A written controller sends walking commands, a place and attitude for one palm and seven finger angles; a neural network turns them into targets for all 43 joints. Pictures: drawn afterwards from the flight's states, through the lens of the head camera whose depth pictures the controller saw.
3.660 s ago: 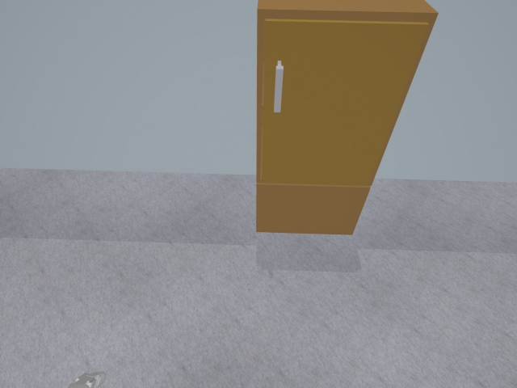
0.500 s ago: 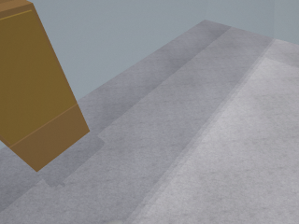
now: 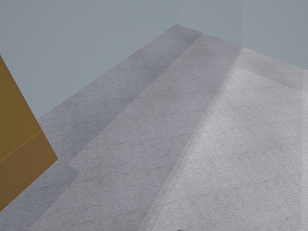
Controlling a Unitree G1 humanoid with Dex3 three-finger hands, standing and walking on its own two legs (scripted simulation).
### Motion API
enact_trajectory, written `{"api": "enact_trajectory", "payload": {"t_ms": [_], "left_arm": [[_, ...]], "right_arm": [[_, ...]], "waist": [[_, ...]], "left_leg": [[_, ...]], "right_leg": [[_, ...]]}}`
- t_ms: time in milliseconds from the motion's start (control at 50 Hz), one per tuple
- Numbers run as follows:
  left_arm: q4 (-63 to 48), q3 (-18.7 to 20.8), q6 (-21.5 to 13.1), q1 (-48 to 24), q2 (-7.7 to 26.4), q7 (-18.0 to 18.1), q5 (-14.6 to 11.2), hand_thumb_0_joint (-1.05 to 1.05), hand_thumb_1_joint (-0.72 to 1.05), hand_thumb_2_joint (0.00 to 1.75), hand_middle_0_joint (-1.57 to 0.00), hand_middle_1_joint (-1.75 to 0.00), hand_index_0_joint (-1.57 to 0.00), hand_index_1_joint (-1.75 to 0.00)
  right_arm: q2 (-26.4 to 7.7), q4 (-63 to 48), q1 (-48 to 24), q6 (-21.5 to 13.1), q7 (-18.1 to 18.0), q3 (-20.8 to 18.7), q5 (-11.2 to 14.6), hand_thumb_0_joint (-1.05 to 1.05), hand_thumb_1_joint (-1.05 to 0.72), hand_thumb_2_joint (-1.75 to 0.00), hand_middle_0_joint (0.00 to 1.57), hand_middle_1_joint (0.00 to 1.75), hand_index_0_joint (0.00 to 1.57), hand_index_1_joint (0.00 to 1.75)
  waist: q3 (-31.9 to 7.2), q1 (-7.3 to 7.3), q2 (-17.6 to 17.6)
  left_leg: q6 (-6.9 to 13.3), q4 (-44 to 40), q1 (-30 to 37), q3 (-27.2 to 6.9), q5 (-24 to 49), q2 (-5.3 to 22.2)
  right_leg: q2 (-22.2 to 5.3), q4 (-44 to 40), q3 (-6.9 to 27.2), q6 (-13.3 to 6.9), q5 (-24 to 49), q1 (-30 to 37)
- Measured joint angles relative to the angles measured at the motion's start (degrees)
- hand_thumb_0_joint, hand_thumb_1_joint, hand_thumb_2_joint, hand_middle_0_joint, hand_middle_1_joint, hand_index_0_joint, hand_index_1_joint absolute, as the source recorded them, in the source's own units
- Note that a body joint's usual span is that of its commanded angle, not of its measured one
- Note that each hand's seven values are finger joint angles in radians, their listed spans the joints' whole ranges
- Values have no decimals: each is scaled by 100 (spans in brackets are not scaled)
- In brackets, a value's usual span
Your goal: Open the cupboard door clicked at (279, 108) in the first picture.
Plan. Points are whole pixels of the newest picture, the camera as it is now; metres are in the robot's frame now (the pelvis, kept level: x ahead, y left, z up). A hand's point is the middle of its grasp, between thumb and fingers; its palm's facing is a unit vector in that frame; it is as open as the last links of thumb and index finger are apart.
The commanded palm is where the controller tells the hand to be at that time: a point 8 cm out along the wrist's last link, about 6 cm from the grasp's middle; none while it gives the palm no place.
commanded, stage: turn to face it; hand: left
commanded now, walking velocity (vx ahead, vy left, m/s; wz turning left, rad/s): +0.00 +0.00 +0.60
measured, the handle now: out of the picture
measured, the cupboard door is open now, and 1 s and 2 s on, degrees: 0 0 0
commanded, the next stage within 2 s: take the last steps up to it in 1.68 s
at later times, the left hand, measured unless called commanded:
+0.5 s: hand out of the picture +0.12 +0.17 -0.15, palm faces +0.25 -0.94 -0.22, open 7.3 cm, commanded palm none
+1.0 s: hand out of the picture -0.10 +0.21 -0.19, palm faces +0.59 -0.76 -0.26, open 7.4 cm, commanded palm none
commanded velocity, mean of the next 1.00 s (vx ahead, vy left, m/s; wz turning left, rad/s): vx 0.00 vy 0.00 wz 0.60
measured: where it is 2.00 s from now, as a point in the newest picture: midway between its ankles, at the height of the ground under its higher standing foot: outside the picture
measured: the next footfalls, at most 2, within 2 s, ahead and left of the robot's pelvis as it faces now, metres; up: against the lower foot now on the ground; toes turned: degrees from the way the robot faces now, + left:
right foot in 0.44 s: +0.11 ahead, -0.12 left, +0.00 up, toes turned +10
left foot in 0.90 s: +0.00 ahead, +0.12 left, +0.00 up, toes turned +37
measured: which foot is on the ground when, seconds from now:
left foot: down 0.00-0.46, up 0.48-0.88, down 0.90-1.00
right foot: up 0.00-0.42, down 0.44-0.90, up 0.92-1.00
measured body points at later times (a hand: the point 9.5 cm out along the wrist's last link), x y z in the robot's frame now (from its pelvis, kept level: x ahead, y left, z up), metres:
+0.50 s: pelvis +0.05 -0.02 +0.00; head +0.07 -0.04 +0.45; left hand +0.10 +0.22 -0.13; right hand +0.07 -0.25 -0.17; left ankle +0.05 +0.07 -0.72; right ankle +0.07 -0.12 -0.74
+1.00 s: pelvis +0.01 +0.01 -0.01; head +0.03 +0.06 +0.44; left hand -0.13 +0.25 -0.17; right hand +0.27 -0.13 -0.12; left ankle -0.03 +0.10 -0.73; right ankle +0.06 -0.13 -0.68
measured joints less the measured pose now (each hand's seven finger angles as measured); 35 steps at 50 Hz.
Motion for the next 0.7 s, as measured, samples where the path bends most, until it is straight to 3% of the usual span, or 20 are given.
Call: {"api": "enact_trajectory", "payload": {"t_ms": [160, 260, 380, 440, 460, 520, 600, 700], "left_arm": [[-349, -69, 83, -683, -180, 100, 9, 0, 92, 90, -19, -30, -19, -30], [-377, -93, 206, -877, -342, 113, -11, 0, 92, 90, -19, -30, -19, -30], [-479, -130, 219, -1035, -516, 135, -76, 0, 91, 90, -19, -30, -20, -30], [-571, -149, 140, -1033, -560, 153, -107, 0, 91, 90, -20, -30, -20, -30], [-574, -154, 104, -1034, -606, 172, -95, 0, 91, 90, -20, -30, -20, -30], [-650, -185, 33, -920, -595, 190, -58, 0, 91, 90, -20, -30, -20, -30], [-669, -166, 19, -754, -500, 227, -42, 0, 91, 90, -20, -30, -20, -30], [-651, -163, 1, -552, -368, 197, 6, 0, 91, 90, -20, -30, -20, -30]], "right_arm": [[-60, 599, 755, 262, 34, -59, 2, -1, -94, -90, 20, 30, 20, 30], [66, 675, 971, 397, 79, -90, -41, 0, -92, -90, 20, 30, 20, 30], [66, 608, 951, 491, 106, -166, -61, 0, -91, -90, 20, 30, 20, 30], [-10, 541, 897, 536, 125, -229, -23, 0, -91, -90, 21, 30, 20, 30], [-81, 528, 842, 558, 139, -259, 3, 0, -91, -90, 21, 30, 20, 30], [-218, 421, 673, 669, 171, -358, -8, 0, -91, -90, 20, 30, 20, 30], [-461, 248, 371, 769, 228, -464, -52, 0, -91, -90, 20, 30, 20, 30], [-737, 38, -33, 836, 255, -518, -61, 0, -91, -90, 20, 30, 20, 30]], "waist": [[-269, -200, 42], [-276, -372, 123], [-177, -513, 353], [-182, -480, 444], [-153, -453, 579], [-149, -412, 611], [-119, -326, 518], [14, -197, 383]], "left_leg": [[152, -792, 412, -235, 225, -468], [159, -743, 346, -450, 172, -618], [69, -454, 72, -764, 80, -706], [-31, -176, -147, -941, -8, -786], [-80, -25, -220, -1046, -65, -733], [-420, 1407, -725, -1039, -1118, -709], [-674, 3142, -1270, -949, -1062, -416], [-852, 3127, -1275, -946, -1019, -73]], "right_leg": [[-282, -1242, -18, 303, 501, -259], [-213, -1674, -70, 374, 143, -60], [-21, -2690, -94, 297, -235, 427], [24, -3702, -140, 206, 339, 903], [92, -3832, -243, 76, 439, 976], [2, -3852, -525, -172, 358, 1075], [-169, -4031, -847, -201, 385, 1266], [-412, -3996, -1188, -154, 345, 1344]]}}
